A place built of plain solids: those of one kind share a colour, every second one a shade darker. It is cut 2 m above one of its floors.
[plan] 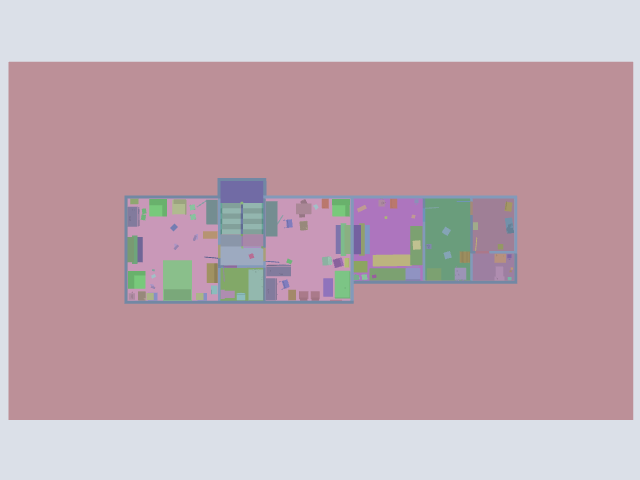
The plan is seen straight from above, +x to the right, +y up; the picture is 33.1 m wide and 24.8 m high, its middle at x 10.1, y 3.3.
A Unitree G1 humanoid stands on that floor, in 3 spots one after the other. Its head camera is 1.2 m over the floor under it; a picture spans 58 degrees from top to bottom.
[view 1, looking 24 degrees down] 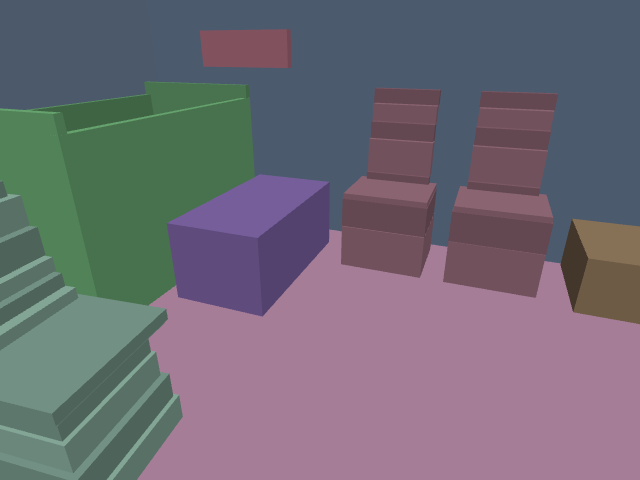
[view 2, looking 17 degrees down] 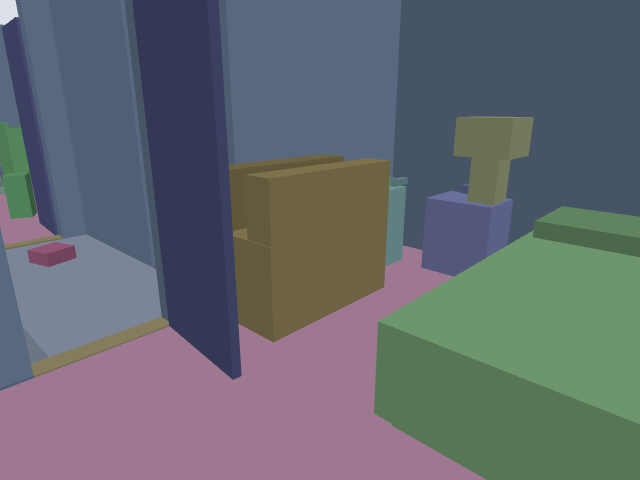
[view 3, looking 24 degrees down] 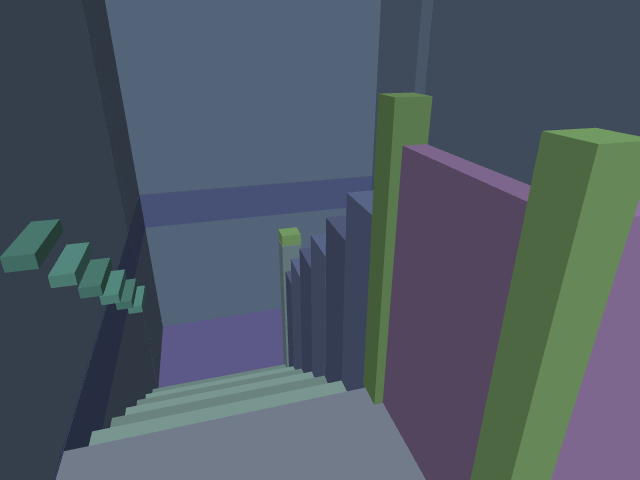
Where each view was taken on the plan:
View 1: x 9.38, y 2.88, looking -69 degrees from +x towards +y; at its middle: trunk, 2.74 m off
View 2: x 2.67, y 3.42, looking -47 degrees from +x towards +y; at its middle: drying_rack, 2.42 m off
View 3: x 5.49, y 2.39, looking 74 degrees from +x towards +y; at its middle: stair_mid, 2.20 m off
